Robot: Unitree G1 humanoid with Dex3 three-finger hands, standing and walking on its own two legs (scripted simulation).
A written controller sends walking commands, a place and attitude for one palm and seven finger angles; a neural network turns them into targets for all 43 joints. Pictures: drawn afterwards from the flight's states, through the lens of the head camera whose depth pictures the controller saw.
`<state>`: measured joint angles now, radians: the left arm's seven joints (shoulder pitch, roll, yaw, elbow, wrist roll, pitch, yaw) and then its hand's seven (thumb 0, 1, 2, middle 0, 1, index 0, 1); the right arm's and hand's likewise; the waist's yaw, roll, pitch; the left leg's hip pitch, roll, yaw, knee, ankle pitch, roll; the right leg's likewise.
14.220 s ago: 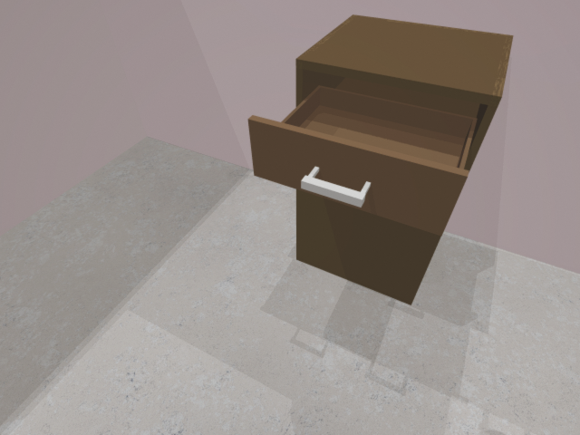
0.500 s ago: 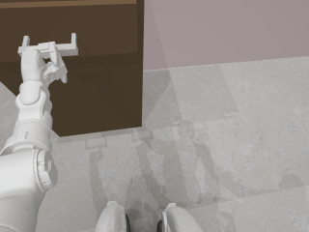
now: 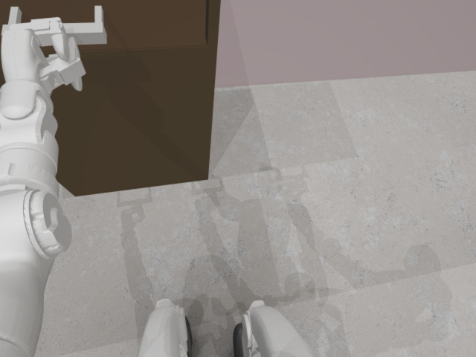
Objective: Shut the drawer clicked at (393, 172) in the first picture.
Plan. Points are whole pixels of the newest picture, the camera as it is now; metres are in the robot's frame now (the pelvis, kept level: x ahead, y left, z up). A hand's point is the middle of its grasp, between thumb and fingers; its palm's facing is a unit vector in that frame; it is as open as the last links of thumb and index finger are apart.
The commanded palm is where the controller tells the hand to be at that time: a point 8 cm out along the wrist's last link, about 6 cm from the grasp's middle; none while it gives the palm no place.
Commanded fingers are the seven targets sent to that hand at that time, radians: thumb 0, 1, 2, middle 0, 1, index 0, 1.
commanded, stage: push the drawer shut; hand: left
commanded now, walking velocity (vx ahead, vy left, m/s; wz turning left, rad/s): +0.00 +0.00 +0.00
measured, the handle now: (57, 24) +0.63 +0.22 +0.09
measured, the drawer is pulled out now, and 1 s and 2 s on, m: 0.00 0.00 0.00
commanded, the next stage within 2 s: pull the fist back off the drawer in 0.36 s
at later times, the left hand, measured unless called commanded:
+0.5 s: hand (66, 55) +0.56 +0.20 +0.09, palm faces +0.05 -1.00 -0.05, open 3.5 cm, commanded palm +0.60 +0.21 +0.09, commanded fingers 0.00 0.90 0.90 -1.40 -1.60 -1.40 -1.60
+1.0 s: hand (69, 59) +0.56 +0.19 +0.09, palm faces +0.08 -1.00 -0.02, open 3.3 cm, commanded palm +0.54 +0.21 +0.09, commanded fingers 0.00 0.90 0.90 -1.40 -1.60 -1.40 -1.60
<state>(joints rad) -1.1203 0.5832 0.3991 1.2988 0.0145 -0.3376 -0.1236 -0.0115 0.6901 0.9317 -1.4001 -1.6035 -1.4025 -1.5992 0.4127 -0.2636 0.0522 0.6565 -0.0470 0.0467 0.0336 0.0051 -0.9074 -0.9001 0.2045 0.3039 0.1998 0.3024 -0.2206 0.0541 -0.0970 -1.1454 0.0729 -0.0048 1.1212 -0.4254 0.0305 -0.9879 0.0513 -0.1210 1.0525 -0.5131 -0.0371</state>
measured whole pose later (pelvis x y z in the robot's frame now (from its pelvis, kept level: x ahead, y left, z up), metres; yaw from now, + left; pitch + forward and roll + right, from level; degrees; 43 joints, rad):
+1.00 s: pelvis -0.02 +0.02 -0.01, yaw -1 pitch +27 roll -7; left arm -1.19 0.60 0.39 1.25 0.02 -0.28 -0.09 0.05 0.66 0.87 -1.40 -1.60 -1.40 -1.60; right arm 0.44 -0.27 0.07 0.65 -0.07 -0.01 0.04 0.01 -0.91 -0.90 0.21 0.30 0.20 0.30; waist -0.25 0.06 -0.09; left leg -1.23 0.07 0.00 1.15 -0.39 0.06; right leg -1.07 0.04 -0.12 1.07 -0.47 -0.01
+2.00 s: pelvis +0.03 -0.01 +0.08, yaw +2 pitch +2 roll +0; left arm -0.02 0.32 0.15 0.14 -0.10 -0.06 0.04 0.02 0.89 0.90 -1.40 -1.60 -1.41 -1.60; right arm 0.15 -0.25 0.05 0.55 0.04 0.04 -0.06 0.01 -0.91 -0.90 0.20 0.30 0.20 0.30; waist 0.02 0.06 -0.03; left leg -0.34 0.01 0.05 0.58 -0.27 0.02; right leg -0.22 0.02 -0.05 0.55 -0.36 -0.03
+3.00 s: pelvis +0.02 +0.00 +0.09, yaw +2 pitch +0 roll -1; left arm 0.59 0.37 0.33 -0.49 -0.07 -0.15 0.08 0.01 0.89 0.90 -1.40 -1.60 -1.41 -1.60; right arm 0.15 -0.25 0.00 0.55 0.00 0.04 -0.06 0.01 -0.91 -0.90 0.20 0.30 0.20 0.30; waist 0.01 0.07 0.03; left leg -0.23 0.00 0.06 0.42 -0.19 0.03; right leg -0.11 0.01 -0.04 0.38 -0.27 -0.01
